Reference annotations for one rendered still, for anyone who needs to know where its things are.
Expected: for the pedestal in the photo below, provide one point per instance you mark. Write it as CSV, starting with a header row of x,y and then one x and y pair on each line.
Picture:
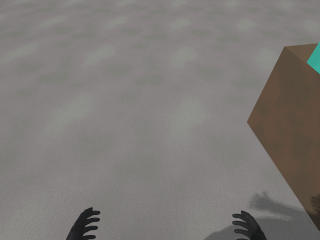
x,y
286,121

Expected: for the robot left hand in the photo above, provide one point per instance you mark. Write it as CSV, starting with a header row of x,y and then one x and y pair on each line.
x,y
78,229

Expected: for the robot right hand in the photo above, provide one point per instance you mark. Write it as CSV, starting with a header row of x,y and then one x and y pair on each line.
x,y
254,230

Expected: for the carton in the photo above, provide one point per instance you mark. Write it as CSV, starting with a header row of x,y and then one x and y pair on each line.
x,y
314,60

